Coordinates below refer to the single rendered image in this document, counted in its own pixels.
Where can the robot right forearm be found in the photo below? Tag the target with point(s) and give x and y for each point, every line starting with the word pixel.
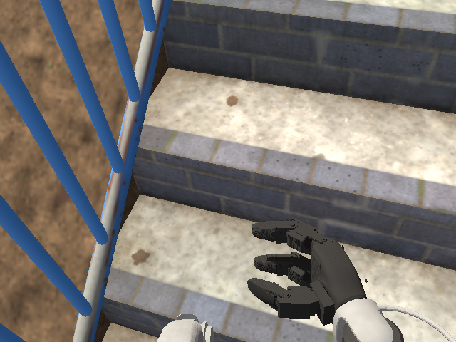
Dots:
pixel 360 320

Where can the robot right hand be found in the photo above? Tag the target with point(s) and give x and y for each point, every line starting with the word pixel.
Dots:
pixel 327 281

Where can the robot left thigh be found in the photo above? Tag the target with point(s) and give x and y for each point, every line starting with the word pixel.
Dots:
pixel 187 330

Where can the left robot shin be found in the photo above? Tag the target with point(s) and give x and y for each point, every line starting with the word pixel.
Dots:
pixel 186 316

